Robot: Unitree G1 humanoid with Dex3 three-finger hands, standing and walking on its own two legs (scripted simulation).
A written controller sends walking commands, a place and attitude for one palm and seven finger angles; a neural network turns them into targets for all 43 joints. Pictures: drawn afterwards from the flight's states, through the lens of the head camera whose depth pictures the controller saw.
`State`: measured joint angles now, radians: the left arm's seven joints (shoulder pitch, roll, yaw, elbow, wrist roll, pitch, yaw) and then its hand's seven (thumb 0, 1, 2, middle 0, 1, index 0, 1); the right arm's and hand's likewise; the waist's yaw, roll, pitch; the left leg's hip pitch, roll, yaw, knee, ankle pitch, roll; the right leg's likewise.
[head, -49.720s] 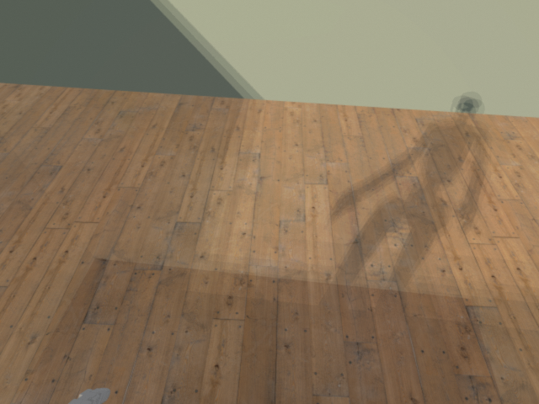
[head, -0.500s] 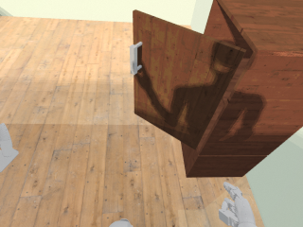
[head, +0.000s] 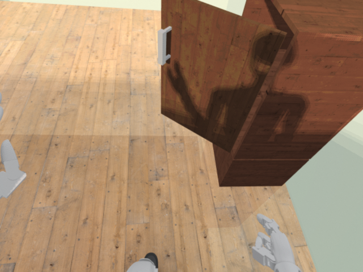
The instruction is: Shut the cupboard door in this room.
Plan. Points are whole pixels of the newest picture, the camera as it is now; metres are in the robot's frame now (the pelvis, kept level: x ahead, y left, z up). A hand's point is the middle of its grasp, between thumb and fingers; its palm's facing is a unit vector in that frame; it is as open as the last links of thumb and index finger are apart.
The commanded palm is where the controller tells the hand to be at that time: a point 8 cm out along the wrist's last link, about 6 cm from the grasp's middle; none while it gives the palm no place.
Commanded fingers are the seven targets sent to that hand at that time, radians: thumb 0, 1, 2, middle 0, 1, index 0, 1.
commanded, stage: stop stepping back and stand still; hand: left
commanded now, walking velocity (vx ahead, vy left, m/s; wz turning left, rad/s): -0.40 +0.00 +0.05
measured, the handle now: (165, 45) +0.85 +0.14 +0.01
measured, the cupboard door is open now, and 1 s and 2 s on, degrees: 53 53 53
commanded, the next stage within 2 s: let the arm hang, fingers relaxed in 0.90 s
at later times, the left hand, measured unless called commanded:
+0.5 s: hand out of the picture +0.11 +0.28 +0.18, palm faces +0.39 -0.83 -0.41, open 7.4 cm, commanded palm +0.05 +0.33 +0.19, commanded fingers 0.00 0.90 0.90 -0.20 -0.30 -0.20 -0.30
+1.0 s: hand out of the picture +0.10 +0.32 +0.18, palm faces +0.42 -0.77 -0.47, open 7.4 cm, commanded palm none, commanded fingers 0.00 0.90 0.90 -0.20 -0.30 -0.20 -0.30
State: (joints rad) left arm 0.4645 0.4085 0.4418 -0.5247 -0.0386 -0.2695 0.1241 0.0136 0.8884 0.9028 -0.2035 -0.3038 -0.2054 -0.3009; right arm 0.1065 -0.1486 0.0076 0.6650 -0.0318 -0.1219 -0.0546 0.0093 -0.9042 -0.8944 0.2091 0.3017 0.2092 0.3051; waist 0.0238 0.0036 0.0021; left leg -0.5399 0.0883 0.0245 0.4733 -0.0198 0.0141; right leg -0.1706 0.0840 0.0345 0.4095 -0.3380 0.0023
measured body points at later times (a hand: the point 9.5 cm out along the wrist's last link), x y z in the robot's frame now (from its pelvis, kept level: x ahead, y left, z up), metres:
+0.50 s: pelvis -0.09 +0.03 +0.01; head -0.11 +0.06 +0.46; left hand +0.08 +0.33 +0.20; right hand +0.04 -0.20 -0.06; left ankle +0.04 +0.10 -0.72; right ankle -0.11 -0.06 -0.73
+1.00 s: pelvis -0.10 +0.06 +0.00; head -0.12 +0.08 +0.45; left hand +0.07 +0.36 +0.21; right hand +0.03 -0.16 -0.08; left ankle -0.03 +0.17 -0.73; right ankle -0.10 -0.04 -0.73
